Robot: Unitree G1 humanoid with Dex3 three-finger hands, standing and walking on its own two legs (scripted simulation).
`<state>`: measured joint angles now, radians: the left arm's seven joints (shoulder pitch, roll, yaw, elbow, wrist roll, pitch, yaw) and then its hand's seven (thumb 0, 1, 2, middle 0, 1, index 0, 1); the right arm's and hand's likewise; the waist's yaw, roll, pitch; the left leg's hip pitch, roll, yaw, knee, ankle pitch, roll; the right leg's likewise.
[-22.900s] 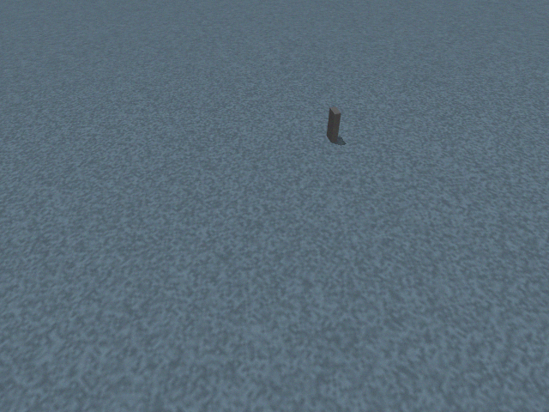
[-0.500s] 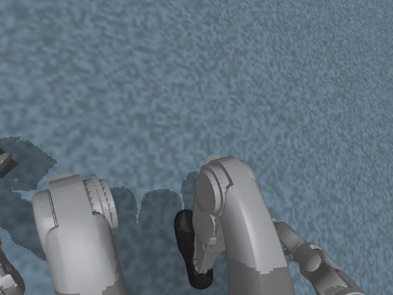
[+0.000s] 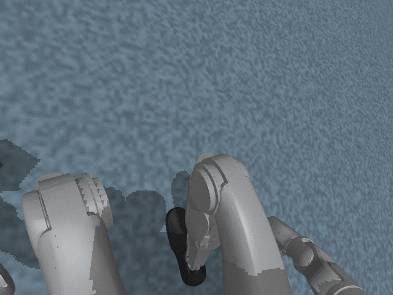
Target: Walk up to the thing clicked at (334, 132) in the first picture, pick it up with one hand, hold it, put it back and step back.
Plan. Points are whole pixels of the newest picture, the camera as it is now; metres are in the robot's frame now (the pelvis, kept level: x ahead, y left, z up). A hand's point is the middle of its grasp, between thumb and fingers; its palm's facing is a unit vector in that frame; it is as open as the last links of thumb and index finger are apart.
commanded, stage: lower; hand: left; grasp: from the side
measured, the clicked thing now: out of the picture +0.39 +0.33 -0.17
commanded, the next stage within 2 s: loosen in 0.40 s
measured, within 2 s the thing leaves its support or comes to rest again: rests again in 0.14 s
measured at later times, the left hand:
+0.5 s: hand out of the picture +0.38 +0.34 -0.17, palm faces +0.57 -0.82 +0.00, open 11.1 cm
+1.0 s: hand out of the picture +0.39 +0.35 -0.18, palm faces +0.57 -0.82 +0.01, open 15.1 cm
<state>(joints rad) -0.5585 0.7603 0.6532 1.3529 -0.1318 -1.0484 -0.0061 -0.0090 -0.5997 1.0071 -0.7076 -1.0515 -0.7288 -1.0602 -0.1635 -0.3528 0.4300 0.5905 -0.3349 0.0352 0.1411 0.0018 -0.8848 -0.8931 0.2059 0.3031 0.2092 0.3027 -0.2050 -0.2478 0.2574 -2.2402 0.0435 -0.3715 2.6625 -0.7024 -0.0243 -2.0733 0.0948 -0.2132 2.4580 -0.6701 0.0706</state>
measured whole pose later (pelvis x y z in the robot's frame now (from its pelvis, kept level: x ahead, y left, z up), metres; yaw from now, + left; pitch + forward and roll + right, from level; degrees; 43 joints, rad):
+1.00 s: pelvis +0.00 +0.01 +0.00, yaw -2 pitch +11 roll -17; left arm -0.55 0.82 0.64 1.40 -0.13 -1.10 0.02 0.00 -0.53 0.23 -0.44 -0.38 -0.45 -0.36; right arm -0.18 -0.36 0.49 0.56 -0.36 0.04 0.14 0.00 -0.89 -0.89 0.21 0.30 0.21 0.30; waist -0.20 -0.29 0.29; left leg -2.22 0.05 -0.41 2.69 -0.71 -0.01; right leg -2.04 0.11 -0.24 2.44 -0.66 0.07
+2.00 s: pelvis +0.01 -0.01 +0.02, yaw +3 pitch +21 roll -11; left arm -0.48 0.71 0.70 1.09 -0.26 -0.80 -0.35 -0.01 -0.60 0.00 -0.11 -0.01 -0.13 0.00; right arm -0.09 -0.33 0.26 0.59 -0.19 -0.01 0.07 0.00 -0.84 -0.83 0.23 0.28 0.23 0.28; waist -0.11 -0.16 0.09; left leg -2.27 0.05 -0.28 2.58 -0.70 -0.03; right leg -2.14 0.06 -0.15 2.44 -0.70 0.04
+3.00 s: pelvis +0.01 -0.01 +0.00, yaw +2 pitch +18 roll -12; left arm -0.55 0.81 0.76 1.26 -0.21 -0.85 -0.30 -0.01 -0.61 0.00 -0.07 -0.09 -0.11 -0.05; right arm -0.10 -0.35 0.33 0.61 -0.25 0.01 0.08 0.00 -0.87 -0.88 0.21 0.30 0.21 0.30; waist -0.15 -0.18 0.16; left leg -2.27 0.05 -0.31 2.62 -0.70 -0.03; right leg -2.13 0.07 -0.17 2.47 -0.69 0.05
